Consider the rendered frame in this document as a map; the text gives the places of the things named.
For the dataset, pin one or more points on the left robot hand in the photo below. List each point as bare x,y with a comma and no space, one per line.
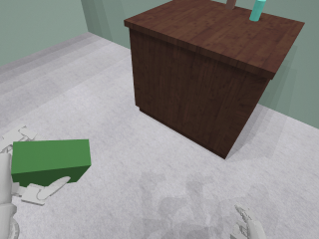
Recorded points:
33,193

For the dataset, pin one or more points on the sponge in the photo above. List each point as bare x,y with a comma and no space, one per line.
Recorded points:
42,162

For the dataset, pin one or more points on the table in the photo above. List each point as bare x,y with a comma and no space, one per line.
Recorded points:
201,69

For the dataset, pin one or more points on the robot left forearm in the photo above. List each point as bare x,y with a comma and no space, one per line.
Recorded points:
9,228

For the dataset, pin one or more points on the right robot hand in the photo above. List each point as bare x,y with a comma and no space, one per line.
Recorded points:
253,229

